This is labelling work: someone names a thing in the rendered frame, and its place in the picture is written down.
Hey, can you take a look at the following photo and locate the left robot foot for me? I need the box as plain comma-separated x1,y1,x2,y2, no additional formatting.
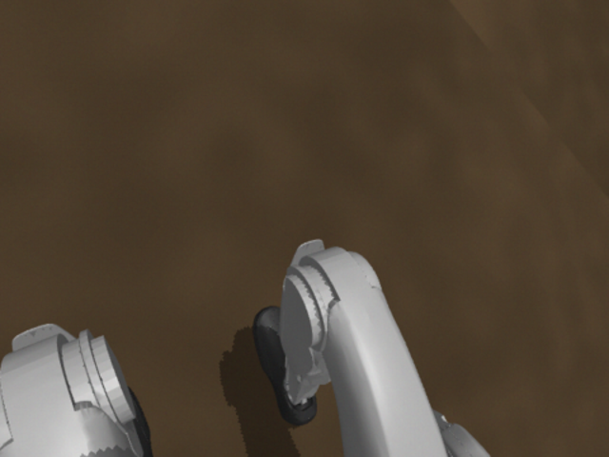
128,387,153,457

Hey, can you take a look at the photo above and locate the right robot hand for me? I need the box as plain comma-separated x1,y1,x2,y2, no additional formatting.
432,409,491,457

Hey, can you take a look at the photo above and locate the right robot foot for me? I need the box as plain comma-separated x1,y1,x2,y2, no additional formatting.
253,306,317,426

